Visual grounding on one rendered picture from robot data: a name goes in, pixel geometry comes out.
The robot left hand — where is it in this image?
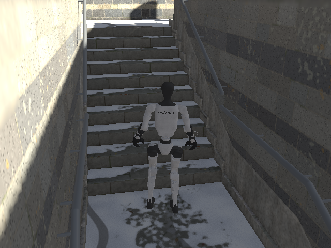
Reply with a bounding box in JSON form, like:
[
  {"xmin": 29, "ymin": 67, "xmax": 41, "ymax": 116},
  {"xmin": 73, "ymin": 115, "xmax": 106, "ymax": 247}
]
[{"xmin": 132, "ymin": 137, "xmax": 144, "ymax": 147}]

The right robot forearm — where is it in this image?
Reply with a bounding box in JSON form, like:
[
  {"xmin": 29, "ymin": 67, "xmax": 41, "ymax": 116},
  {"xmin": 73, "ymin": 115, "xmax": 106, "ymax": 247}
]
[{"xmin": 186, "ymin": 125, "xmax": 195, "ymax": 143}]

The robot left shin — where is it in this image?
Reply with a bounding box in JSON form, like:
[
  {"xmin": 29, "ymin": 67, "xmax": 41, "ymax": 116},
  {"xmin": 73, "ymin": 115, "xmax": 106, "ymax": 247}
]
[{"xmin": 147, "ymin": 167, "xmax": 156, "ymax": 202}]

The robot left upper arm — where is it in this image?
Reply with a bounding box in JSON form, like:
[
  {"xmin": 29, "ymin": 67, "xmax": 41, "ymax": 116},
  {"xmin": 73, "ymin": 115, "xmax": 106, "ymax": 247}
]
[{"xmin": 140, "ymin": 103, "xmax": 156, "ymax": 131}]

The left robot forearm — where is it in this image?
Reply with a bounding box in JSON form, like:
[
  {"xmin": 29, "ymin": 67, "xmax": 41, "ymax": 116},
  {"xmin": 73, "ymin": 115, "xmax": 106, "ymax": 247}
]
[{"xmin": 134, "ymin": 123, "xmax": 145, "ymax": 140}]

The robot shin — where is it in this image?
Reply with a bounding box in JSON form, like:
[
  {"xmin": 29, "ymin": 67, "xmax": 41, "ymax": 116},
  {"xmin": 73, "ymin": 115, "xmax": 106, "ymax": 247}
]
[
  {"xmin": 147, "ymin": 167, "xmax": 156, "ymax": 202},
  {"xmin": 171, "ymin": 172, "xmax": 179, "ymax": 206}
]

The robot right upper arm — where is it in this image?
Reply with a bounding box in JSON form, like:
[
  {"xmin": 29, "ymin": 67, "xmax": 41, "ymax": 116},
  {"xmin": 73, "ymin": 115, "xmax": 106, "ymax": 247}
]
[{"xmin": 178, "ymin": 104, "xmax": 191, "ymax": 133}]

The robot right shin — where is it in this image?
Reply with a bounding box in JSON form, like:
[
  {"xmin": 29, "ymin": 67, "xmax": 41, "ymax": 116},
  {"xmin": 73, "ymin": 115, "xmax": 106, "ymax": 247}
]
[{"xmin": 171, "ymin": 172, "xmax": 179, "ymax": 206}]

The robot right hand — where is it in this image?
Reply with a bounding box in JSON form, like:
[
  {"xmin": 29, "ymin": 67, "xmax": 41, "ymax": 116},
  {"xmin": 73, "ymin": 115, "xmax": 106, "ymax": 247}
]
[{"xmin": 185, "ymin": 141, "xmax": 197, "ymax": 151}]

